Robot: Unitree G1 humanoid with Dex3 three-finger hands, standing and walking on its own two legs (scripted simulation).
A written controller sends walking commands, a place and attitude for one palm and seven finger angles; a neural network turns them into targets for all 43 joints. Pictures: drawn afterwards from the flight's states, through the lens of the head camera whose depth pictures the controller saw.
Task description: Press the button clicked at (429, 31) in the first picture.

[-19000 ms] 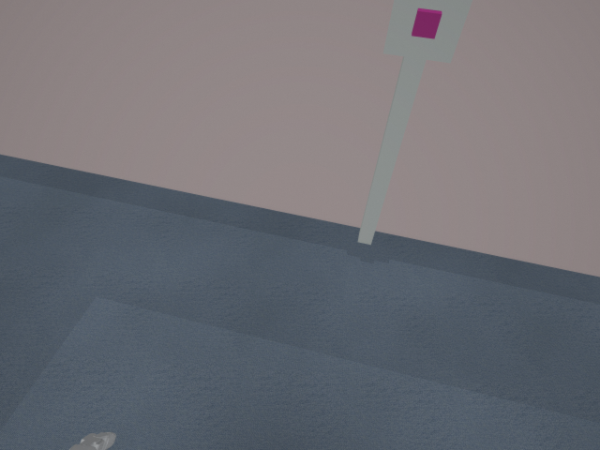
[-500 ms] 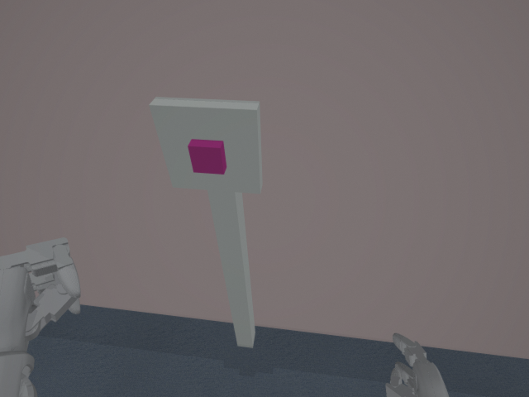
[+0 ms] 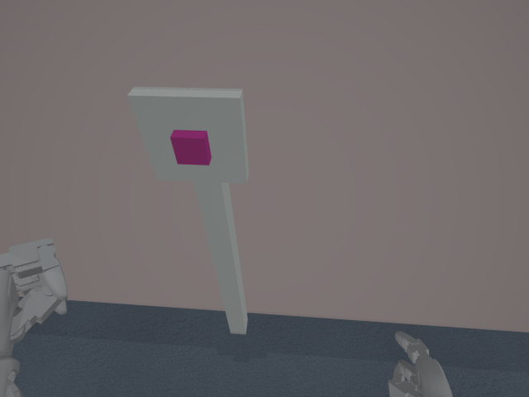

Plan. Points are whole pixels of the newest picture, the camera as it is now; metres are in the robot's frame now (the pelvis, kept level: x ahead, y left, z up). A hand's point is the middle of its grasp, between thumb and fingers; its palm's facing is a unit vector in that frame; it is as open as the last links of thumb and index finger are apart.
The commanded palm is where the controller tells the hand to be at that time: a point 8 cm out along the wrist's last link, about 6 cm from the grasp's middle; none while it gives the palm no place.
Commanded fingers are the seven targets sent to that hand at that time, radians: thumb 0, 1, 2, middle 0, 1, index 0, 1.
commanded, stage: step back with the hand held close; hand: left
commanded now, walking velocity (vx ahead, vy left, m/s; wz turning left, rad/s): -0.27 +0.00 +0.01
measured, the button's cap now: (192, 146) +0.47 +0.17 +0.15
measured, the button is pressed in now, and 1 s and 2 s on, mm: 0 0 0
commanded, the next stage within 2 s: stop stepping back and stand still in 1.04 s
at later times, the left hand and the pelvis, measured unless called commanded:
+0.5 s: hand (16, 355) +0.12 +0.26 +0.16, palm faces +0.39 -0.81 -0.44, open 3.1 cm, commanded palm +0.06 +0.30 +0.17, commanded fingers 0.00 0.90 0.90 -1.30 -1.50 -1.30 -1.50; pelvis -0.07 +0.02 -0.02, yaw +0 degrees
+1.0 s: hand out of the picture +0.04 +0.27 +0.16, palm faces +0.36 -0.83 -0.42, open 3.1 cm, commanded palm -0.03 +0.32 +0.17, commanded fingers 0.00 0.90 0.90 -1.30 -1.50 -1.30 -1.50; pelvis -0.15 +0.03 -0.02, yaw +1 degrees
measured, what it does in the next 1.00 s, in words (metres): walks backwards: right foot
